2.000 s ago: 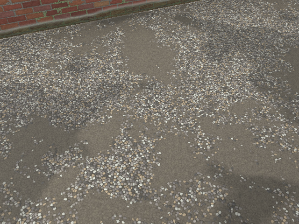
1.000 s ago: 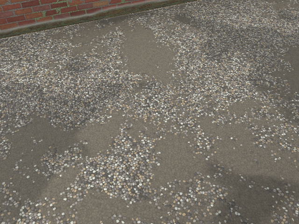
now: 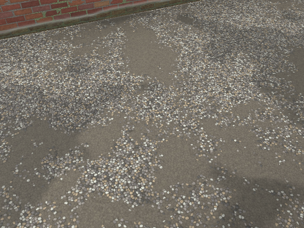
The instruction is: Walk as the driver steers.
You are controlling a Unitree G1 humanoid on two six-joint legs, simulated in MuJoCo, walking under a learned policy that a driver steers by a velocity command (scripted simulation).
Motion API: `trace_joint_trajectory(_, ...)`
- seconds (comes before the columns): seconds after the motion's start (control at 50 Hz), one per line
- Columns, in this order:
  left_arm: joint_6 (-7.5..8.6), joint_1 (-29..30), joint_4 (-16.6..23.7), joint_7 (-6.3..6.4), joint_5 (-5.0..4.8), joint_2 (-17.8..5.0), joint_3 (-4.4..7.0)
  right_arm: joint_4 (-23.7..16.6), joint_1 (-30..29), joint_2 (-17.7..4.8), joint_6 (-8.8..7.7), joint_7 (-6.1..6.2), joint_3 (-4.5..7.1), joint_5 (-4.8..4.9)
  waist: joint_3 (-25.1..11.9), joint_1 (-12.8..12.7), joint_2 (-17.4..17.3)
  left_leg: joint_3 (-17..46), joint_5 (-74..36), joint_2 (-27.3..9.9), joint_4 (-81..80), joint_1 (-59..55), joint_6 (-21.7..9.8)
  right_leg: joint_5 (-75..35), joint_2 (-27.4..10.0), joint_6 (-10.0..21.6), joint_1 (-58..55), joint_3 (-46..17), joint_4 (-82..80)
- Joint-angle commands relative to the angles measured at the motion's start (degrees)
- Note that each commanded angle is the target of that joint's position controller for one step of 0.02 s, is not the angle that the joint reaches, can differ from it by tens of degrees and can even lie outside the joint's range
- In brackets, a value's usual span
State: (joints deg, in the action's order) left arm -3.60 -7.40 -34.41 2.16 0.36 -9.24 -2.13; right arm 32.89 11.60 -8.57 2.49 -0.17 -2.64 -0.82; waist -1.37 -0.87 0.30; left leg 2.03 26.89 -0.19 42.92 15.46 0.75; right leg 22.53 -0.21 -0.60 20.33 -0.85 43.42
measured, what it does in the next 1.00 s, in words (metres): stands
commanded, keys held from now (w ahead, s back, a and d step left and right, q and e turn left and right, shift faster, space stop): w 1.00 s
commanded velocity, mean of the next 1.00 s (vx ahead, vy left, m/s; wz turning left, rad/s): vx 0.50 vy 0.00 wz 0.00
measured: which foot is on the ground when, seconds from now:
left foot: down 0.00-1.00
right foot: down 0.00-1.00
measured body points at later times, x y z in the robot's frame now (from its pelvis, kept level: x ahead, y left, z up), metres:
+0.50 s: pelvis +0.00 +0.00 +0.00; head -0.01 +0.00 +0.45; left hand +0.19 +0.21 -0.08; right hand +0.17 -0.20 -0.09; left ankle -0.04 +0.13 -0.71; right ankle +0.01 -0.13 -0.71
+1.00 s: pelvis +0.00 +0.00 +0.00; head -0.01 +0.00 +0.45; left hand +0.19 +0.21 -0.08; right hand +0.17 -0.20 -0.09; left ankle -0.04 +0.13 -0.71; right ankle +0.01 -0.13 -0.71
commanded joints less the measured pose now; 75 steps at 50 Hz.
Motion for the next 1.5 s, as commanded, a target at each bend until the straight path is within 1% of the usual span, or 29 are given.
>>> trace_joint_trajectory(0.02,0.74,4.62,5.27,0.44,-0.25,-4.05,1.02,-4.76,-2.65,-3.04,-1.26,0.02,0.91,0.15,-2.31,0.43,0.13,0.1,-12.08,0.29,-6.88,0.11,-2.19,-9.75,-0.63,1.98,-0.75,-0.51,-7.96)
trace_joint_trajectory(0.06,0.76,7.02,6.12,-0.22,-0.45,-3.66,1.08,-6.19,-5.58,-3.96,-0.71,0.06,0.93,-0.08,0.68,-0.58,-0.57,1.22,-23.28,-0.76,-6.17,1.72,-2.17,-20.53,-0.82,1.99,0.85,1.12,-4.81)
trace_joint_trajectory(0.1,1.13,1.46,4.32,0.23,0.31,-3.79,0.97,-4.31,-0.69,-4.32,-0.98,0.21,1.42,-0.02,-7.26,0.33,-1.1,0.23,-14.69,-0.16,-6.15,-2.37,-2.19,-12.04,-0.41,1.91,-2.84,0.47,-6.38)
trace_joint_trajectory(0.2,0.73,6.84,6.13,-0.23,-0.41,-3.64,1.04,-6.08,-5.34,-3.98,-0.77,0.03,0.9,-0.17,0.68,-0.59,-0.65,1.34,-23.6,-0.86,-6.13,1.68,-2.21,-20.1,-0.76,2.03,1.11,1.13,-4.68)
trace_joint_trajectory(0.24,1.19,1.32,4.31,0.22,0.35,-3.79,0.96,-4.22,-0.51,-4.48,-1.07,0.21,1.45,-0.01,-7.38,0.31,-1.4,0.42,-15.11,-0.29,-6.26,-2.42,-2.29,-11.9,-0.33,1.86,-2.88,0.62,-6.21)
trace_joint_trajectory(0.32,0.79,6.89,6.09,-0.21,-0.41,-3.63,1.06,-6.17,-5.56,-3.98,-0.71,0.07,0.93,-0.06,0.73,-0.61,-0.73,1.36,-23.53,-0.82,-6.2,1.88,-2.27,-20.59,-0.78,1.92,0.87,1.29,-4.6)
trace_joint_trajectory(0.36,1.14,1.34,4.29,0.24,0.34,-3.74,0.94,-4.27,-0.61,-4.33,-0.98,0.21,1.41,-0.02,-7.28,0.32,-1.17,0.29,-14.83,-0.18,-6.14,-2.24,-2.24,-12.16,-0.42,1.86,-2.87,0.61,-6.23)
trace_joint_trajectory(0.46,0.74,6.77,6.1,-0.22,-0.41,-3.6,1.02,-6.06,-5.28,-3.94,-0.78,0.03,0.88,-0.18,0.66,-0.57,-0.59,1.34,-23.57,-0.83,-6.06,1.79,-2.22,-20.18,-0.79,2.01,1.12,1.21,-4.61)
trace_joint_trajectory(0.5,1.19,1.25,4.28,0.23,0.36,-3.76,0.94,-4.19,-0.44,-4.46,-1.07,0.21,1.43,-0.01,-7.38,0.33,-1.36,0.42,-15.04,-0.27,-6.2,-2.29,-2.3,-11.93,-0.37,1.86,-2.86,0.69,-6.15)
trace_joint_trajectory(0.6,0.75,6.68,6.08,-0.21,-0.37,-3.58,1.01,-6.05,-5.25,-3.97,-0.77,0.03,0.88,-0.16,0.7,-0.6,-0.68,1.45,-23.79,-0.88,-6.11,1.88,-2.29,-20.28,-0.75,1.97,1.08,1.33,-4.47)
trace_joint_trajectory(0.64,1.2,1.17,4.26,0.24,0.38,-3.74,0.93,-4.17,-0.38,-4.46,-1.07,0.21,1.43,-0.01,-7.41,0.32,-1.37,0.44,-15.2,-0.26,-6.18,-2.26,-2.33,-12.09,-0.37,1.84,-2.92,0.77,-6.08)
trace_joint_trajectory(0.72,0.47,4.49,5.38,0.5,-0.29,-4.27,0.97,-4.69,-2.66,-3.11,-1.39,-0.05,0.94,0.17,-1.0,0.35,0.11,0.07,-12.38,0.49,-6.51,0.9,-2.32,-9.63,-0.84,1.98,0.08,-0.53,-8.16)
trace_joint_trajectory(0.74,0.75,6.65,6.06,-0.2,-0.37,-3.57,1.01,-6.03,-5.19,-3.95,-0.77,0.03,0.88,-0.17,0.68,-0.59,-0.62,1.43,-23.87,-0.85,-6.05,1.9,-2.29,-20.41,-0.77,1.97,1.06,1.37,-4.42)
trace_joint_trajectory(0.78,1.2,1.13,4.23,0.25,0.38,-3.74,0.92,-4.14,-0.32,-4.46,-1.07,0.21,1.43,-0.02,-7.43,0.33,-1.34,0.42,-15.27,-0.24,-6.12,-2.24,-2.33,-12.19,-0.39,1.84,-2.93,0.81,-6.04)
trace_joint_trajectory(0.88,0.75,6.62,6.04,-0.19,-0.37,-3.57,1.0,-6.01,-5.16,-3.94,-0.77,0.03,0.88,-0.17,0.67,-0.58,-0.62,1.42,-23.9,-0.84,-6.01,1.93,-2.3,-20.45,-0.78,1.97,1.08,1.41,-4.38)
trace_joint_trajectory(0.92,1.2,1.1,4.22,0.25,0.39,-3.73,0.91,-4.13,-0.3,-4.46,-1.07,0.21,1.43,-0.01,-7.43,0.33,-1.35,0.43,-15.27,-0.23,-6.09,-2.19,-2.34,-12.21,-0.41,1.83,-2.91,0.85,-6.0)
trace_joint_trajectory(1.0,0.47,4.43,5.35,0.51,-0.29,-4.26,0.96,-4.67,-2.62,-3.09,-1.4,-0.05,0.93,0.17,-1.0,0.36,0.09,0.08,-12.38,0.5,-6.45,1.0,-2.33,-9.66,-0.88,1.97,0.11,-0.45,-8.1)
trace_joint_trajectory(1.02,0.76,6.6,6.03,-0.19,-0.37,-3.55,0.99,-6.01,-5.16,-3.93,-0.77,0.03,0.87,-0.17,0.68,-0.58,-0.62,1.43,-23.85,-0.83,-5.99,1.99,-2.3,-20.43,-0.8,1.96,1.1,1.45,-4.36)
trace_joint_trajectory(1.06,1.2,1.08,4.21,0.25,0.39,-3.71,0.9,-4.12,-0.3,-4.45,-1.07,0.21,1.42,-0.01,-7.42,0.34,-1.36,0.44,-15.19,-0.23,-6.08,-2.12,-2.34,-12.18,-0.43,1.83,-2.89,0.88,-5.99)
trace_joint_trajectory(1.16,0.43,4.25,5.34,0.51,-0.25,-4.2,0.91,-4.56,-2.36,-3.09,-1.45,-0.08,0.89,0.07,-1.02,0.34,0.09,0.17,-12.59,0.44,-6.41,0.93,-2.34,-9.18,-0.83,2.02,0.32,-0.45,-8.08)
trace_joint_trajectory(1.18,0.8,6.43,6.01,-0.2,-0.27,-3.55,0.99,-5.92,-4.87,-4.07,-0.87,0.02,0.92,-0.23,0.44,-0.56,-0.73,1.61,-24.24,-0.92,-6.03,1.8,-2.37,-20.22,-0.72,1.97,0.99,1.49,-4.3)
trace_joint_trajectory(1.22,1.25,1.01,4.2,0.26,0.4,-3.71,0.91,-4.06,-0.2,-4.56,-1.13,0.22,1.45,0.0,-7.48,0.32,-1.56,0.59,-15.65,-0.32,-6.15,-2.19,-2.42,-12.18,-0.37,1.8,-2.95,1.01,-5.86)
trace_joint_trajectory(1.3,0.49,4.32,5.3,0.53,-0.26,-4.2,0.94,-4.63,-2.55,-3.1,-1.4,-0.04,0.93,0.18,-1.05,0.33,-0.04,0.17,-12.64,0.48,-6.51,1.09,-2.39,-9.9,-0.83,1.91,-0.05,-0.22,-7.88)
trace_joint_trajectory(1.32,0.76,6.51,5.98,-0.17,-0.33,-3.53,0.99,-5.98,-5.09,-3.93,-0.77,0.03,0.87,-0.16,0.68,-0.59,-0.62,1.5,-24.11,-0.84,-5.99,2.07,-2.36,-20.63,-0.79,1.92,1.03,1.59,-4.23)
trace_joint_trajectory(1.36,1.2,1.0,4.17,0.27,0.4,-3.69,0.9,-4.09,-0.2,-4.45,-1.07,0.22,1.42,-0.02,-7.47,0.34,-1.32,0.44,-15.4,-0.2,-6.01,-2.09,-2.36,-12.4,-0.46,1.81,-2.96,0.99,-5.9)
trace_joint_trajectory(1.44,0.48,4.36,5.3,0.53,-0.29,-4.23,0.94,-4.63,-2.54,-3.06,-1.4,-0.05,0.91,0.16,-1.03,0.37,0.13,0.07,-12.4,0.54,-6.38,1.1,-2.34,-9.74,-0.93,1.96,0.09,-0.34,-8.03)
trace_joint_trajectory(1.46,0.76,6.54,5.98,-0.18,-0.36,-3.52,0.98,-5.98,-5.09,-3.89,-0.78,0.03,0.86,-0.18,0.66,-0.55,-0.57,1.43,-23.85,-0.79,-5.91,2.09,-2.31,-20.51,-0.84,1.95,1.12,1.55,-4.28)
trace_joint_trajectory(1.48,0.89,1.77,4.64,0.36,0.3,-3.6,0.8,-4.15,-0.82,-4.28,-1.24,0.1,1.32,-0.04,-5.62,0.22,-1.34,0.63,-14.47,-0.11,-6.17,-1.02,-2.45,-11.31,-0.52,1.94,-2.06,0.65,-6.38)
trace_joint_trajectory(1.5,0.81,3.28,4.89,0.42,0.0,-4.06,0.94,-4.41,-1.54,-3.48,-1.34,0.01,1.01,0.12,-2.67,0.37,-0.45,0.37,-13.38,0.23,-6.59,0.28,-2.4,-10.18,-0.52,1.84,-0.8,0.34,-7.03)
